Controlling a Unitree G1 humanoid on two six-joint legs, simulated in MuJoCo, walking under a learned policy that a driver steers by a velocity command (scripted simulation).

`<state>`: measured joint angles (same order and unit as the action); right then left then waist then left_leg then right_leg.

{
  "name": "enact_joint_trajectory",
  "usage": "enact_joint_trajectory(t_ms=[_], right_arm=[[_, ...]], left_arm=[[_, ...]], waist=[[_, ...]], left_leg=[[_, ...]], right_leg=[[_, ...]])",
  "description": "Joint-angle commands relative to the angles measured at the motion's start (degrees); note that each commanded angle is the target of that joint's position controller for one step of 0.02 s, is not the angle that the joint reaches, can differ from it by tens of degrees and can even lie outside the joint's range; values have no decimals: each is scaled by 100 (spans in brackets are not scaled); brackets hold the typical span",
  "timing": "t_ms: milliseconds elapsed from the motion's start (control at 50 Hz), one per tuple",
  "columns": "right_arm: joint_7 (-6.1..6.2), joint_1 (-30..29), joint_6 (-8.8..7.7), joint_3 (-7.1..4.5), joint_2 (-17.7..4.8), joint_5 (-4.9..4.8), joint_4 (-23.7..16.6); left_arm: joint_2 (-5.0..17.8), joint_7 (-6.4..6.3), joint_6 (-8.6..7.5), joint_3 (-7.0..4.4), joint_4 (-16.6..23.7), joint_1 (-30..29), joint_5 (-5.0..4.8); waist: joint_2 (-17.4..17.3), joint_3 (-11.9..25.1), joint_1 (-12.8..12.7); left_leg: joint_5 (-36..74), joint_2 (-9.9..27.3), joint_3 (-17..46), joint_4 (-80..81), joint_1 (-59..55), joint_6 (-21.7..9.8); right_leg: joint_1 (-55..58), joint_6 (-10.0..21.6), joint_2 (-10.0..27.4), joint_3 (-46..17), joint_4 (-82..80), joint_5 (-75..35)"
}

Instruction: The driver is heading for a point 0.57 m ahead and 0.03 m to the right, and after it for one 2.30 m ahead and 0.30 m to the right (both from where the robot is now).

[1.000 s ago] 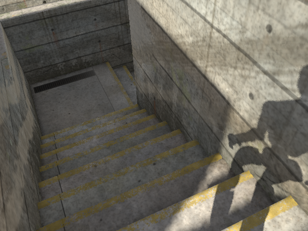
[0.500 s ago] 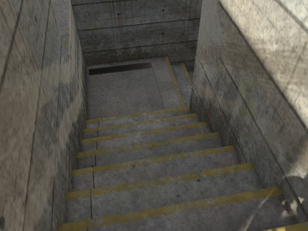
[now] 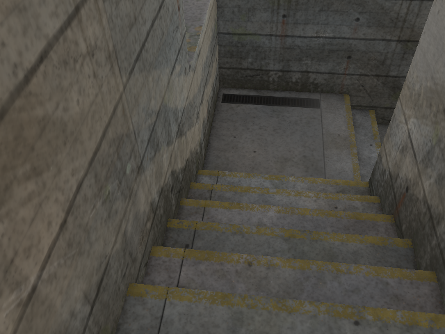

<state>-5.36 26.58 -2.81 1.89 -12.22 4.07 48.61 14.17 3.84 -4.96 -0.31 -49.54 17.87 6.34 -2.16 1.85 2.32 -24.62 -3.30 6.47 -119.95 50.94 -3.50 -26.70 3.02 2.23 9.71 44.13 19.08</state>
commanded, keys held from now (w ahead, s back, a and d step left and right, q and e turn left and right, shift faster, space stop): w+q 0.08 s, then w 0.40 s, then w+e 0.52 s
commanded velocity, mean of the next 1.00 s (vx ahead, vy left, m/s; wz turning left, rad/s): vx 0.49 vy -0.03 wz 0.00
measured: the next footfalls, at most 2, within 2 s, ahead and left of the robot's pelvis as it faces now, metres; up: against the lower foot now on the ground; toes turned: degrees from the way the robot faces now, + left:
left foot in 0.58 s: +0.42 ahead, +0.21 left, -0.18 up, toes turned +16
right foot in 1.14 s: +0.66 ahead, -0.10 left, -0.36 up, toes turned -12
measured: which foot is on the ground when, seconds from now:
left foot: up 0.00-0.56, down 0.58-1.00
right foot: down 0.00-0.56, up 0.58-1.00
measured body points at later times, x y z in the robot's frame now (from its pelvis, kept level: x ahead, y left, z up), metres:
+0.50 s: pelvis +0.24 +0.04 -0.08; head +0.26 +0.05 +0.37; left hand +0.10 +0.22 -0.22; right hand +0.53 -0.07 -0.16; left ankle +0.39 +0.23 -0.78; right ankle +0.05 -0.10 -0.70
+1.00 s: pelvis +0.46 +0.07 -0.21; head +0.47 +0.08 +0.24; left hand +0.70 +0.29 -0.30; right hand +0.39 -0.19 -0.34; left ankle +0.38 +0.20 -0.89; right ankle +0.66 -0.09 -0.88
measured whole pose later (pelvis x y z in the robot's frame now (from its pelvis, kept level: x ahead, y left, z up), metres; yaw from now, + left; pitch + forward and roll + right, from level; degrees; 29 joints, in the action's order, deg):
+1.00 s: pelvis +0.46 +0.07 -0.21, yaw -2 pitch -2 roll +2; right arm 6.4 26.9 -4.7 -3.0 -11.8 -1.2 55.6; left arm 13.9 2.4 3.6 -2.9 -41.9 -0.4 2.8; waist 4.4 -3.1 4.2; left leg -37.2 10.3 -15.1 -55.4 13.6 3.9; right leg -39.1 2.4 1.2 -7.6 44.1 -31.2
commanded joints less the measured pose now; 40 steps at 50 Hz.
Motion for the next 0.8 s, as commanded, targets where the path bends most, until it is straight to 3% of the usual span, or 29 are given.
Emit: enact_joint_trajectory(t_ms=[20, 40, 60, 80, 100, 120, 140, 220, 280, 300, 320, 360, 420, 440, 460, 500, 520, 540, 560, 600, 620, 640, 660, 680, 700, 720, 740, 760, 800], right_arm=[[-35, 641, 196, 39, 149, 189, -453], [-129, 535, 218, 32, 196, 235, -480], [-174, 219, 158, -55, -83, 192, -578], [-237, -245, 143, -152, -215, 225, -568], [-292, -525, 132, -155, -110, 195, -645], [-272, -408, 112, -89, 49, 175, -618], [-238, -334, 51, -141, -122, 246, -505], [-22, -1030, -124, -175, -465, 292, -831], [-69, -1725, -196, -117, -449, 324, -1172], [-98, -1829, -219, -150, -517, 376, -1253], [-66, -2299, -232, -82, -403, 406, -1431], [-19, -2875, -260, -43, -274, 338, -1565], [-67, -3183, -291, -54, -285, 256, -1572], [-158, -3011, -201, 91, -122, 197, -1246], [-217, -3094, -93, 94, -141, 272, -1029], [-184, -3451, -1, -94, -523, 263, -1230], [310, -2166, -27, -328, -428, -829, -275], [47, -1242, -65, -337, -966, 297, -351], [96, -437, -93, -710, -1385, 284, -101], [110, 1411, 42, -744, -1673, 278, 460], [38, 1501, -35, -668, -1542, 197, 533], [30, 704, -203, -551, -1113, -51, 491], [31, 2, -283, -424, -811, 39, 385], [-54, -692, -387, -386, -836, -61, 244], [51, -1259, -497, -19, 331, 21, 135], [540, -733, -434, -523, -784, -438, 207], [759, -780, -428, -509, -955, -575, 317], [910, -882, -394, -549, -1070, -653, 256], [911, -967, -339, -640, -1249, -611, 219]], left_arm=[[-486, -247, -368, 215, -221, 429, -10], [-319, -388, -560, 175, -394, 553, -64], [-302, -494, -695, 235, -201, 48, 84], [-105, -545, -756, 239, -312, 156, 116], [189, -500, -697, 217, -517, 420, 143], [427, -467, -604, 169, -683, 638, 122], [475, -453, -554, 187, -668, 682, 85], [-39, -387, -426, 346, -817, 997, -9], [-80, -437, -405, 399, -792, 1156, -23], [110, -481, -430, 366, -679, 924, -69], [38, -616, -454, 363, -882, 1249, -86], [-63, -787, -393, 312, -1016, 1944, -164], [67, -691, -209, 137, -808, 2156, -269], [-7, -655, -188, 118, -624, 1757, -150], [167, -523, -138, 86, -504, 1586, -188], [627, -290, -62, -76, -793, 1638, -204], [448, -444, 102, -187, -1034, 1710, -569], [880, -42, 89, -83, -878, 1320, -5], [1040, 291, 142, -257, -1251, 1481, 67], [250, 648, 97, -182, -1209, 2103, -363], [145, 677, -97, -92, -731, 1435, -363], [94, 523, -216, 15, -193, 308, -475], [-10, 300, -298, 130, -62, 225, -479], [-27, 88, -320, 124, 253, 62, -459], [-90, -108, -226, 189, 187, -44, -225], [-8, -470, 490, -81, -173, 257, -500], [-119, -552, 799, -17, 106, -114, -395], [-300, -592, 983, 5, 260, -122, -361], [-129, -557, 1120, -86, 137, 262, -418]], waist=[[206, -1027, 426], [631, -1038, 286], [160, -866, 98], [278, -834, -135], [543, -693, -166], [432, -631, -123], [15, -567, -122], [195, -298, -428], [154, -228, -618], [391, -80, -502], [517, -88, -821], [530, -209, -1315], [515, -304, -1476], [141, -881, -1423], [-17, -1095, -1420], [662, -1043, -1299], [-246, -786, -863], [550, -411, -318], [37, 14, 197], [-1235, 2155, 248], [-1338, 2234, 472], [-504, 1411, 443], [259, 954, 68], [9, 310, -412], [464, -87, -651], [751, -429, -468], [810, -674, -595], [405, -525, -634], [-303, 109, -889]], left_leg=[[2287, 1232, 174, 2016, 1476, -159], [2302, 1177, -26, 2308, 1394, -202], [3218, 1132, -210, 3651, 670, -154], [3544, 1130, -317, 4155, 279, -124], [3451, 1119, -309, 3784, 293, -157], [3482, 1112, 188, 3313, 1231, -120], [3588, 1017, 555, 3558, 1704, -185], [2936, 1054, 180, 4034, 2037, -138], [2080, 1130, -462, 4269, 1368, -27], [1896, 1016, -679, 4578, 728, 4], [2709, 1372, -27, 5245, 1863, 192], [2568, 1328, -185, 6156, 2808, 387], [2959, 1193, -625, 7175, 1978, 412], [5169, 1445, -445, 8807, 1342, 406], [5791, 1197, -923, 9790, -136, 321], [3748, 785, -1125, 8952, -1973, 56], [5893, 748, -1165, 9961, -3445, 258], [5266, 855, -1114, 9766, -4631, 19], [4432, 802, -1199, 9589, -6325, -277], [8963, 2000, 78, 7226, -9094, -1144], [8583, 2481, 507, 7438, -9058, -1630], [6751, 2856, 629, 8186, -7836, -1725], [6142, 2969, 371, 8406, -6351, -1552], [3790, 3243, 940, 8938, -4752, -1670], [2934, 3099, 671, 9608, -3059, -1389], [4181, 3526, 855, 9546, -3012, -1135], [4812, 3372, 631, 9744, -2643, -977], [5555, 3415, 442, 9516, -2676, -1054], [6047, 3013, -165, 9034, -3104, -881]], right_leg=[[-236, 809, 1825, -2176, -2469, 221], [-479, 727, 1588, -1872, -2435, 595], [-1225, 779, 1383, -1300, -2621, 968], [-1337, 855, 1369, -1101, -2652, 1327], [-1132, 895, 1427, -1210, -2686, 1268], [-210, 976, 1670, -1683, -2372, 902], [429, 1021, 1682, -1726, -1996, 316], [1597, 1172, 1588, -1487, -1699, -165], [1457, 1135, 1409, -1074, -1283, -1238], [1209, 1056, 1265, -886, -968, -1895], [2627, 885, 1409, -1168, -416, -1598], [3941, 852, 1620, -1603, -13, -1932], [3332, 1041, 1637, -1827, 432, -1548], [2741, 716, 1464, -1470, 357, -403], [1478, 632, 1154, -1088, 63, 486], [585, 551, 1358, -1382, 241, 975], [950, 525, 681, -937, 1671, -386], [210, 253, 1160, -1218, 2373, 513], [-356, -126, 625, -836, 3719, 373], [-2236, -539, -61, -1139, 7736, 2472], [-3378, -534, 49, -1154, 8207, 2579], [-4075, -435, 250, -1209, 7481, 2317], [-3530, -234, 571, -1424, 7009, 1747], [-3764, -114, 629, -1607, 6688, 1277], [-2856, 209, 1046, -1945, 4750, 95], [-1989, -80, 279, -1745, 4604, -496], [-1912, -238, 354, -1891, 3699, -902], [-1768, -298, 188, -1854, 3595, -1138], [-1497, -275, -19, -1511, 3712, -2059]])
